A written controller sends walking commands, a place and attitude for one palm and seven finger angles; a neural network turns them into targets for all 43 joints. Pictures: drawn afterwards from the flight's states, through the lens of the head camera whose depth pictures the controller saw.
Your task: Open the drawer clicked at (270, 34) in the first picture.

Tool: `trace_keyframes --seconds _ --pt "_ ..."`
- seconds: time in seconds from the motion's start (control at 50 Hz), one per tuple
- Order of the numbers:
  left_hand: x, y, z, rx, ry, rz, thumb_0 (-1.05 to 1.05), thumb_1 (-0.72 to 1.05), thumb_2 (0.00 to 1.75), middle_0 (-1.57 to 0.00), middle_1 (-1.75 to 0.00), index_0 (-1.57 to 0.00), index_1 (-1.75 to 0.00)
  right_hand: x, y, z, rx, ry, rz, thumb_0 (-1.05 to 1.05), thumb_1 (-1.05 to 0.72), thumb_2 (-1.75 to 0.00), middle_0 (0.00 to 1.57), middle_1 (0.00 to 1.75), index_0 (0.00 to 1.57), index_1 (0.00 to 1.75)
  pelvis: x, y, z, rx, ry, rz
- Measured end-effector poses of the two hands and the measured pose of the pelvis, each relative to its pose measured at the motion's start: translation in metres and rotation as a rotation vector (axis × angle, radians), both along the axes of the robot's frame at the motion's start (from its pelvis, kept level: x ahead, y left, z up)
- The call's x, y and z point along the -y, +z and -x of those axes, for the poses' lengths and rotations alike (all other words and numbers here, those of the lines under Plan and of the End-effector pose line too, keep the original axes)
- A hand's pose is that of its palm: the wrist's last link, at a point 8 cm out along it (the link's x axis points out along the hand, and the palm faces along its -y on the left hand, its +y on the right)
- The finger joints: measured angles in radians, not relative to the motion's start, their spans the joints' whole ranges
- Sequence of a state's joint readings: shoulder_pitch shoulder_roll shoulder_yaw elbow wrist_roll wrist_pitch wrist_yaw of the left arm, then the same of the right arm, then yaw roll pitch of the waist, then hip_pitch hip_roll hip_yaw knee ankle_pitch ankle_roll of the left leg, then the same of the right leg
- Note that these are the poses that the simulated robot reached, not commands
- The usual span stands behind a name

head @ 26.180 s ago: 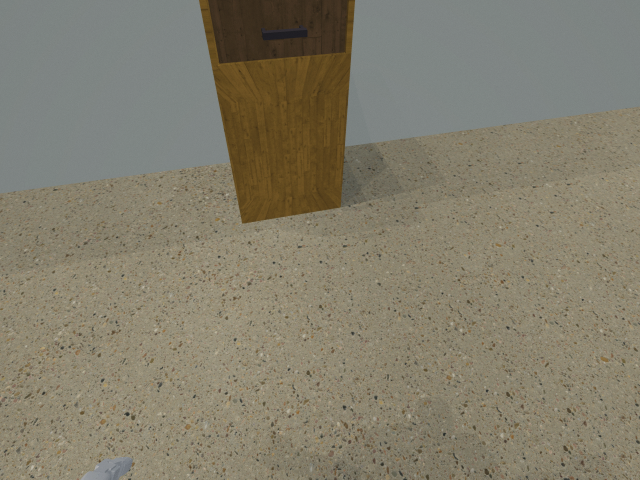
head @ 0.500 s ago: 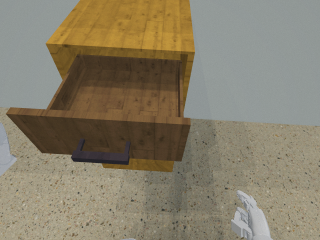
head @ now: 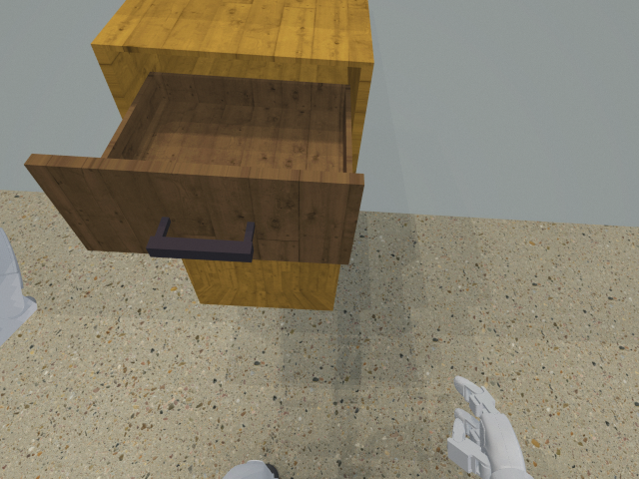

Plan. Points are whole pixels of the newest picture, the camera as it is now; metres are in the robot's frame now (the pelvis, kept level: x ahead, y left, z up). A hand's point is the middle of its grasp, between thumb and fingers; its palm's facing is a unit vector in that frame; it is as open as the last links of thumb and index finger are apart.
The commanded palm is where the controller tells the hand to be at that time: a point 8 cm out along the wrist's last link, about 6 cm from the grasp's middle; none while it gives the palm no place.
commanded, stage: stop stepping back and stand still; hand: left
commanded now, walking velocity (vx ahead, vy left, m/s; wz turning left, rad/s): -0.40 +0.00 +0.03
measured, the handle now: (204, 237) +0.40 +0.19 +0.04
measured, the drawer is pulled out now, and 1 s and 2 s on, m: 0.28 0.28 0.28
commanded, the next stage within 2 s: let the arm hang, fingers relaxed in 0.90 s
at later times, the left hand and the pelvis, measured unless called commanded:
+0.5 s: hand out of the picture +0.04 +0.21 +0.22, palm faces +0.48 -0.76 -0.45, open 7.5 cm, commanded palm -0.02 +0.26 +0.23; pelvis -0.12 -0.03 +0.01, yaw +4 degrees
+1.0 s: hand out of the picture +0.01 +0.22 +0.23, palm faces +0.54 -0.71 -0.45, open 7.5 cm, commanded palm none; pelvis -0.14 -0.04 +0.01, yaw +7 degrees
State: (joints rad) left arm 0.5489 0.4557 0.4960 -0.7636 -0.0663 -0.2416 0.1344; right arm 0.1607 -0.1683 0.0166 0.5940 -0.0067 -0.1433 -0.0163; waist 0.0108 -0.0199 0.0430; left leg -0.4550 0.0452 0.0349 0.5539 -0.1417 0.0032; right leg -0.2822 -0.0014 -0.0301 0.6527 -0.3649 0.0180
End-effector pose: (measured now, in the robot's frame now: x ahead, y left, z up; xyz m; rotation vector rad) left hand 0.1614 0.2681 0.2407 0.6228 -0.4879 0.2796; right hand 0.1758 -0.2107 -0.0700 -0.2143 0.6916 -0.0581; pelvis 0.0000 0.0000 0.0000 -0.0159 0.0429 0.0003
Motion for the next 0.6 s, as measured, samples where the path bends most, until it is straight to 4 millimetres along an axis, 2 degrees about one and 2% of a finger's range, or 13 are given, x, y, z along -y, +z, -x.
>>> trace_keyframes --seconds 0.1,0.16,0.24,0.34,0.44,0.52,0.6 --pt "0.030 0.004 0.026 -0.039 -0.062 -0.047 0.02 0.89 0.90 -0.22 -0.31 -0.21 -0.30 0.015 -0.009 0.025 0.011 0.011 -0.042 0.01 -0.90 -0.90 0.21 0.30 0.20 0.30 0.018 -0.001 0.041 0.025 0.014 0.044" --pt "0.037 0.010 0.051 -0.060 -0.062 -0.067 0.01 0.88 0.90 -0.22 -0.31 -0.21 -0.30 0.030 -0.007 0.049 -0.013 -0.046 -0.055 0.01 -0.90 -0.90 0.21 0.30 0.20 0.30 0.024 0.003 0.055 0.023 0.021 0.007" --pt "0.027 0.007 0.082 -0.103 0.039 -0.043 0.01 0.88 0.90 -0.22 -0.31 -0.21 -0.30 0.050 0.002 0.079 -0.044 -0.115 -0.019 0.01 -0.91 -0.90 0.21 0.30 0.20 0.30 0.029 0.010 0.066 0.004 0.029 -0.038" --pt "0.007 -0.012 0.115 -0.086 0.152 0.052 0.01 0.88 0.90 -0.22 -0.31 -0.21 -0.30 0.066 0.006 0.104 -0.026 -0.094 0.077 0.01 -0.91 -0.90 0.20 0.30 0.20 0.30 0.026 0.006 0.089 0.003 0.086 -0.014" --pt "0.009 -0.017 0.147 -0.082 0.161 0.106 0.02 0.89 0.90 -0.22 -0.31 -0.21 -0.30 0.059 0.013 0.124 -0.012 -0.045 0.076 0.01 -0.91 -0.90 0.20 0.30 0.19 0.30 0.026 0.009 0.115 0.050 0.075 -0.035" --pt "0.020 -0.002 0.169 -0.014 0.129 0.065 0.02 0.89 0.90 -0.22 -0.31 -0.21 -0.30 0.046 0.014 0.134 0.024 -0.014 0.039 0.01 -0.91 -0.90 0.20 0.30 0.19 0.30 0.029 0.008 0.127 0.071 0.079 -0.028" --pt "0.021 0.011 0.180 0.072 0.148 0.042 0.02 0.88 0.90 -0.22 -0.31 -0.21 -0.30 0.036 0.009 0.142 0.031 0.004 -0.003 0.01 -0.91 -0.90 0.20 0.30 0.20 0.30 0.034 0.008 0.134 0.079 0.096 -0.020"
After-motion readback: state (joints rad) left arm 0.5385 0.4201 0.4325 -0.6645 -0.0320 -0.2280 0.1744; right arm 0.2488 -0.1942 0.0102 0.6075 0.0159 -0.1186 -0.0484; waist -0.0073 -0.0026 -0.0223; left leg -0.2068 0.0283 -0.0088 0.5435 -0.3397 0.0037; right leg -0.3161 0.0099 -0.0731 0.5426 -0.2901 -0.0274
